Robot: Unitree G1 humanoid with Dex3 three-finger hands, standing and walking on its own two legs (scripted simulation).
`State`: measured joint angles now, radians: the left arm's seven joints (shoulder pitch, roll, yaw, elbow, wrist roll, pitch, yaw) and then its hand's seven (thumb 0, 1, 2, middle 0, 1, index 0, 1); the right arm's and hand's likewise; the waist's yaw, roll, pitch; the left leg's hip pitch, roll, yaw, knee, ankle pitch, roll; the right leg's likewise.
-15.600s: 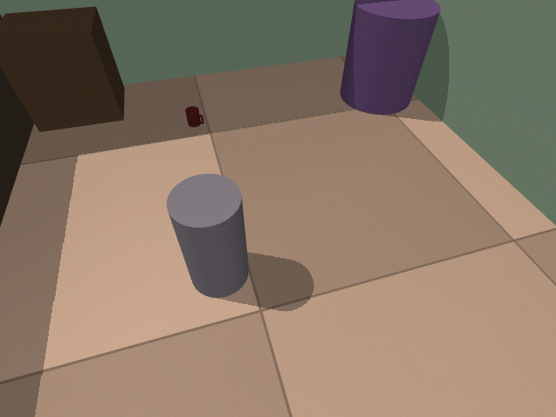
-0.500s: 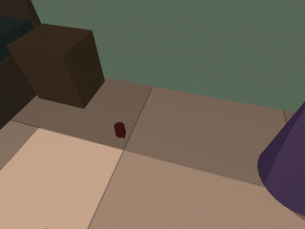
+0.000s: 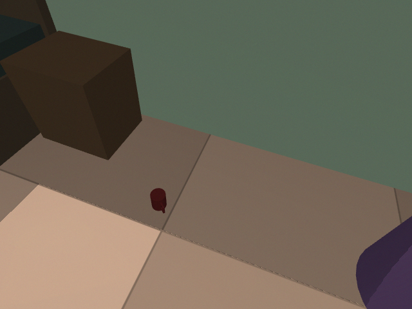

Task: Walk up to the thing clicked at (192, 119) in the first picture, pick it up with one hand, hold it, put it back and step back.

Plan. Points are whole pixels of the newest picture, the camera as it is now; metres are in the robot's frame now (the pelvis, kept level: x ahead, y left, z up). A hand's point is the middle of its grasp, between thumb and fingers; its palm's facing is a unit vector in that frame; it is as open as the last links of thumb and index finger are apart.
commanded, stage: walk up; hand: left
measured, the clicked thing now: (159, 202) +0.75 +0.23 -0.71
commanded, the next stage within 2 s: none
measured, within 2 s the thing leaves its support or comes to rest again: neither
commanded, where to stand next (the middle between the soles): +0.29 -0.02 m, yaw +1 degrees
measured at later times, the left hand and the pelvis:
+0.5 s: hand (97, 276) +0.21 +0.23 -0.10, palm faces -0.04 -0.90 -0.43, open 7.4 cm; pelvis +0.15 -0.05 +0.01, yaw -1 degrees
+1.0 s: hand (110, 249) +0.29 +0.24 -0.15, palm faces -0.07 -0.91 -0.40, open 7.4 cm; pelvis +0.24 -0.04 +0.00, yaw -1 degrees
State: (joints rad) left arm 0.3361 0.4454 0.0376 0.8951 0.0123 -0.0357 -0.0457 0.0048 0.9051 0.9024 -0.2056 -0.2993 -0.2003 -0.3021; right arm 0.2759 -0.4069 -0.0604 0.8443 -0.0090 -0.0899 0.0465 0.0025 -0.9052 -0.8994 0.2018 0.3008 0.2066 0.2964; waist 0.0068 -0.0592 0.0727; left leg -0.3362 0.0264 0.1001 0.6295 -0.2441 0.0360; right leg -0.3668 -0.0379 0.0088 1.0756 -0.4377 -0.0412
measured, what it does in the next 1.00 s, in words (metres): walks ahead: right foot, then left foot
